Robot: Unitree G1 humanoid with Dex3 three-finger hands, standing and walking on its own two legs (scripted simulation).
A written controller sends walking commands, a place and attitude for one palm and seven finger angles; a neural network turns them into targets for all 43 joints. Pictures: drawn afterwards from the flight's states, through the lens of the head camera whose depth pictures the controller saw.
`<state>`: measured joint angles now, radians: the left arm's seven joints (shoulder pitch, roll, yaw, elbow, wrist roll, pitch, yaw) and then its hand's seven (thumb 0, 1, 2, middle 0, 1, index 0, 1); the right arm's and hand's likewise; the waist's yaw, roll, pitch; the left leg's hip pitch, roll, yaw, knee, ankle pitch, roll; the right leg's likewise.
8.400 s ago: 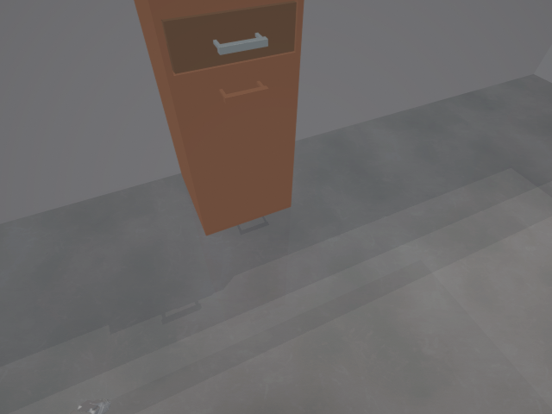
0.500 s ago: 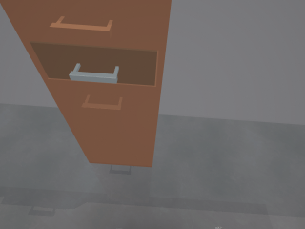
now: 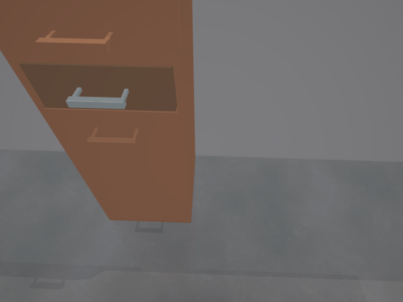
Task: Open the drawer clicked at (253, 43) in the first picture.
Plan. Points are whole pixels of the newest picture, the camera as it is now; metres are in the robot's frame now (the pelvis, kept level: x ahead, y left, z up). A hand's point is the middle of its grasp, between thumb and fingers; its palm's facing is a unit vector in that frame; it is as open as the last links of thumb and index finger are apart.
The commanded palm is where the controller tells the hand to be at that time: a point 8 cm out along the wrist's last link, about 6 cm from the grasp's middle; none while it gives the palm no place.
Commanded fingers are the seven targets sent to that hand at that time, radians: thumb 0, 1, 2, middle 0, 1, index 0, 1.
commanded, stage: come to a stop and stand still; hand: left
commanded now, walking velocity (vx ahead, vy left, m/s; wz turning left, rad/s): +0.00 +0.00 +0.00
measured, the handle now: (99, 97) +0.58 +0.30 +0.07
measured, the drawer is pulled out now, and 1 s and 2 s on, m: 0.00 0.00 0.00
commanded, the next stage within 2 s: look again from close up in 0.18 s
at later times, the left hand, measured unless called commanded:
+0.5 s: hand out of the picture -0.03 +0.19 -0.18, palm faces +0.03 -0.99 -0.16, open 7.4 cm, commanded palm none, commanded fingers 0.00 0.90 0.90 -0.20 -0.30 -0.20 -0.30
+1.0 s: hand out of the picture -0.05 +0.23 -0.18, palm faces +0.02 -0.98 -0.17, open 7.4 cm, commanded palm none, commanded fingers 0.00 0.90 0.90 -0.20 -0.30 -0.20 -0.30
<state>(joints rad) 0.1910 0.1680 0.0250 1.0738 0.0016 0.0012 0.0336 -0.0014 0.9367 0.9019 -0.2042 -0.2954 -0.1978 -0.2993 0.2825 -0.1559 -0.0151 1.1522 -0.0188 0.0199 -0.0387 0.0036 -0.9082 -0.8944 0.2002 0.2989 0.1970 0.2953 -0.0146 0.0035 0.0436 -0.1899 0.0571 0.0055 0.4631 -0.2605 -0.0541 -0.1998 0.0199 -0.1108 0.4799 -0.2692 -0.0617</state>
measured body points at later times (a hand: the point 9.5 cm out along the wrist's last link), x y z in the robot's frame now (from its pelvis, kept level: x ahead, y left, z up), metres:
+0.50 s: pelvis -0.02 +0.03 +0.00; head -0.02 +0.04 +0.45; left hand -0.03 +0.24 -0.17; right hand -0.01 -0.19 -0.16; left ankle -0.01 +0.15 -0.74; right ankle +0.00 -0.07 -0.74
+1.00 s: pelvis -0.03 +0.06 +0.00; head -0.04 +0.07 +0.45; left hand -0.05 +0.28 -0.16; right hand -0.04 -0.15 -0.16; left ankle -0.01 +0.15 -0.74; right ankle +0.00 -0.07 -0.74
